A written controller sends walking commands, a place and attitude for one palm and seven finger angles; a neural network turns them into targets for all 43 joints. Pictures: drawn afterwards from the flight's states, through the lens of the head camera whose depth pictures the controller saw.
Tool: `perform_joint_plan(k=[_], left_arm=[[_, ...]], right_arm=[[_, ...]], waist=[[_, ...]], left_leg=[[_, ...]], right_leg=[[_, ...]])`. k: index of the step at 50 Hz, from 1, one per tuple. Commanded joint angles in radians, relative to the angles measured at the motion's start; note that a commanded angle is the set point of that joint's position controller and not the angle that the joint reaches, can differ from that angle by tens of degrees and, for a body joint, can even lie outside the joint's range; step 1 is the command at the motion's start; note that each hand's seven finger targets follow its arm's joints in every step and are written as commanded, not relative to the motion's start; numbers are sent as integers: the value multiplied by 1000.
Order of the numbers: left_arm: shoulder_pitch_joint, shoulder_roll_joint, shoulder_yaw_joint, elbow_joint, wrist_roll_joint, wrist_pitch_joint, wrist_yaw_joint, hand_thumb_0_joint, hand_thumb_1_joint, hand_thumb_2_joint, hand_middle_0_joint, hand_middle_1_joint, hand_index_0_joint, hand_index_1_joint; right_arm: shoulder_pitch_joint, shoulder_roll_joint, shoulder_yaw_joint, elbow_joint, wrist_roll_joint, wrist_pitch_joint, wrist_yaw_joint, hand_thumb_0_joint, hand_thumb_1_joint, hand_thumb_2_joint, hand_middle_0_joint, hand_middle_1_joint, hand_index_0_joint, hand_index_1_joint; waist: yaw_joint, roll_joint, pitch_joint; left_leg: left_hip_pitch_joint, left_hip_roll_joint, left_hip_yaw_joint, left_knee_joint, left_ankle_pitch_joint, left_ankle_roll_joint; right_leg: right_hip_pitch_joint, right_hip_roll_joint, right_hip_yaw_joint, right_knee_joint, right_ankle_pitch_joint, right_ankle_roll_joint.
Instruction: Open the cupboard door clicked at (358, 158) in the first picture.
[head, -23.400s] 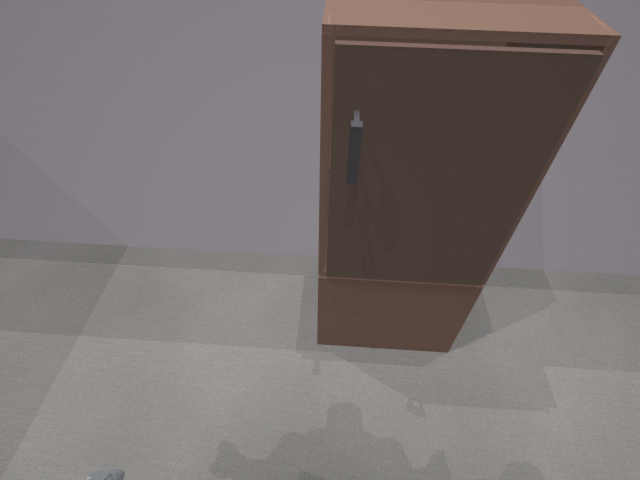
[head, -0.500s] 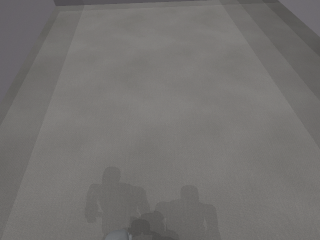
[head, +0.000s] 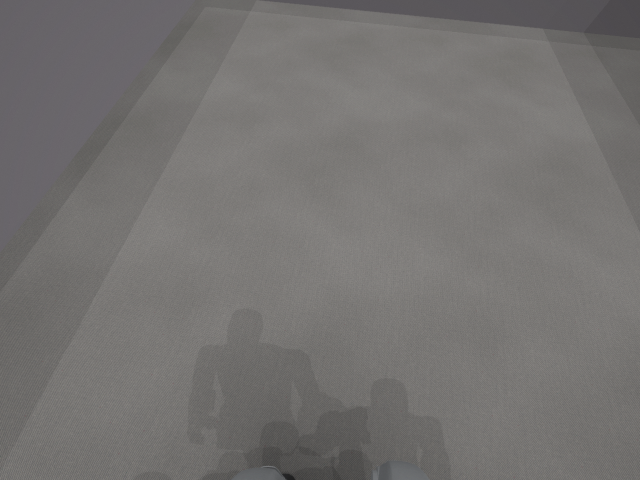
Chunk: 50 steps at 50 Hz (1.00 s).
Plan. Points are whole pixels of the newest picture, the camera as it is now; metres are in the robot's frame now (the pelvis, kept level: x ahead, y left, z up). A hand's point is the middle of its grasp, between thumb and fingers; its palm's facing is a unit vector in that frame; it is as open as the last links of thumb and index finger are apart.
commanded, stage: turn to face it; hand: left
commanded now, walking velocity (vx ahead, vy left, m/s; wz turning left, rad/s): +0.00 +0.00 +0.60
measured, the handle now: out of the picture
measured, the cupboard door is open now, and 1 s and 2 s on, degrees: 35 35 35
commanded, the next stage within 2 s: none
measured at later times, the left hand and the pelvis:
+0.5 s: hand out of the picture +0.08 +0.13 -0.16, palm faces +0.33 -0.91 -0.24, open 7.3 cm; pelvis +0.08 -0.07 +0.01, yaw +20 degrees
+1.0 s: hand out of the picture +0.10 +0.16 -0.15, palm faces +0.57 -0.76 -0.31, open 7.4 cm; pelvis +0.14 -0.08 -0.01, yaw +36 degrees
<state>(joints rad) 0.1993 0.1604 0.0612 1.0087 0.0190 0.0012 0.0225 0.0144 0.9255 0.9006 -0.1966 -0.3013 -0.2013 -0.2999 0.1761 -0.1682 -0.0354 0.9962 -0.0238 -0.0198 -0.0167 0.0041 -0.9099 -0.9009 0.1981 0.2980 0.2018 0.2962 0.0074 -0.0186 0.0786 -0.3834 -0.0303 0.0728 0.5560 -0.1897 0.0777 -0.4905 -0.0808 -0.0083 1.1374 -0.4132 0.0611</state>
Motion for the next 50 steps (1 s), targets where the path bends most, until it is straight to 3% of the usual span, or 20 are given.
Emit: perform_joint_plan(k=[1,6,9,11,12,14,16,25,28,29,30,31,33,35,40,46,47,48,49,50], left_arm=[[79,60,26,-74,5,13,-8,0,900,900,-200,-300,-200,-300],[13,90,25,-142,3,6,-7,0,900,900,-200,-300,-200,-300],[87,138,37,-144,-1,-13,2,0,900,900,-200,-300,-200,-300],[116,294,58,-157,18,-23,14,0,900,900,-200,-300,-200,-300],[80,267,48,-167,9,-27,20,0,900,900,-200,-300,-200,-300],[-15,207,27,-181,5,-23,20,0,900,900,-200,-300,-200,-300],[-26,184,21,-189,6,-26,18,0,900,900,-200,-300,-200,-300],[101,256,44,-137,14,-22,10,0,900,900,-200,-300,-200,-300],[79,277,51,-143,0,-24,1,0,900,900,-200,-300,-200,-300],[58,256,48,-160,-6,-23,-5,0,900,900,-200,-300,-200,-300],[16,176,24,-209,-13,-20,-14,0,900,900,-200,-300,-200,-300],[-30,182,22,-238,-1,4,-2,0,900,900,-200,-300,-200,-300],[-60,172,29,-203,0,14,6,0,900,900,-200,-300,-200,-300],[-6,169,33,-166,3,23,-8,0,900,900,-200,-300,-200,-300],[-2,153,28,-170,1,24,-9,0,900,900,-200,-300,-200,-300],[51,149,29,-184,-6,8,-7,0,900,900,-200,-300,-200,-300],[96,164,34,-175,-6,-1,-5,0,900,900,-200,-300,-200,-300],[132,229,48,-173,7,-16,4,0,900,900,-200,-300,-200,-300],[142,318,61,-175,18,-20,11,0,900,900,-200,-300,-200,-300],[132,295,53,-178,7,-20,19,0,900,900,-200,-300,-200,-300]], right_arm=[[21,-202,-60,-81,-6,6,3,0,-900,-900,200,300,200,300],[16,-225,-81,-110,-9,30,11,0,-900,-900,200,300,200,300],[-22,-207,-82,-138,2,37,14,0,-900,-900,200,300,200,300],[-20,-111,-69,-172,12,33,25,0,-900,-900,200,300,200,300],[-15,-160,-76,-158,3,44,23,0,-900,-900,200,300,200,300],[-12,-137,-70,-132,5,64,33,0,-900,-900,200,300,200,300],[-13,-117,-59,-128,7,67,43,0,-900,-900,200,300,200,300],[-136,-108,-36,-167,16,60,52,0,-900,-900,200,300,200,300],[-26,-156,-49,-150,8,51,45,0,-900,-900,200,300,200,300],[63,-227,-71,-133,1,42,41,0,-900,-900,200,300,200,300],[132,-346,-101,-129,-3,40,36,0,-900,-900,200,300,200,300],[173,-373,-102,-111,8,50,28,0,-900,-900,200,300,200,300],[77,-311,-90,-131,5,41,4,0,-900,-900,200,300,200,300],[-21,-269,-73,-157,3,33,2,0,-900,-900,200,300,200,300],[-8,-267,-73,-152,0,29,8,0,-900,-900,200,300,200,300],[-71,-266,-87,-172,-1,47,13,0,-900,-900,200,300,200,300],[-88,-249,-85,-178,5,47,13,0,-900,-900,200,300,200,300],[-70,-197,-79,-188,15,45,18,0,-900,-900,200,300,200,300],[-66,-138,-70,-209,18,41,25,0,-900,-900,200,300,200,300],[-72,-180,-79,-198,9,52,22,0,-900,-900,200,300,200,300]], waist=[[4,125,-128],[-11,166,-129],[39,96,-148],[58,-313,-147],[38,-254,-139],[-19,-165,-91],[-28,-166,-94],[33,-196,-106],[-40,-138,-172],[-95,-1,-244],[-133,321,-269],[-134,205,-265],[-96,260,-181],[-30,177,-136],[-24,125,-128],[12,202,-127],[40,151,-134],[55,-45,-162],[65,-338,-161],[62,-301,-160]], left_leg=[[3,254,-284,-263,80,94],[19,224,-360,-207,53,82],[-78,157,-339,-78,64,19],[-311,-51,-71,394,-431,-113],[-284,18,-133,589,-415,-108],[-274,62,-112,726,-282,-131],[-248,72,-74,657,-236,-141],[-78,39,53,194,-261,-120],[169,6,92,-41,-62,-90],[392,123,-29,-100,203,-36],[547,432,-439,-124,652,126],[485,500,-436,-129,706,187],[333,382,-351,-154,540,137],[251,295,-251,-180,425,88],[231,264,-265,-175,396,92],[89,217,-324,-100,292,57],[19,182,-314,-44,217,23],[-111,83,-229,114,8,-45],[-250,-64,-73,397,-428,-118],[-223,0,-149,607,-458,-108]], right_leg=[[58,6,-14,-148,45,20],[142,66,-41,-381,52,14],[378,46,-21,-685,180,-5],[489,-418,394,-871,352,-178],[399,-431,360,-846,415,-222],[349,-301,154,-792,508,-192],[377,-249,14,-759,656,-155],[493,-282,-102,-650,890,-146],[403,-266,-181,-464,878,-88],[224,-226,-212,-275,650,-40],[-91,-65,-196,-21,-182,28],[-130,-56,-50,71,-252,18],[-138,-59,20,95,-141,27],[-92,-46,17,61,-22,31],[-23,-2,-9,-133,-7,36],[232,69,-54,-496,75,15],[344,58,-49,-637,178,7],[491,-103,99,-785,262,-35],[525,-387,378,-837,463,-163],[432,-440,353,-818,548,-216]])
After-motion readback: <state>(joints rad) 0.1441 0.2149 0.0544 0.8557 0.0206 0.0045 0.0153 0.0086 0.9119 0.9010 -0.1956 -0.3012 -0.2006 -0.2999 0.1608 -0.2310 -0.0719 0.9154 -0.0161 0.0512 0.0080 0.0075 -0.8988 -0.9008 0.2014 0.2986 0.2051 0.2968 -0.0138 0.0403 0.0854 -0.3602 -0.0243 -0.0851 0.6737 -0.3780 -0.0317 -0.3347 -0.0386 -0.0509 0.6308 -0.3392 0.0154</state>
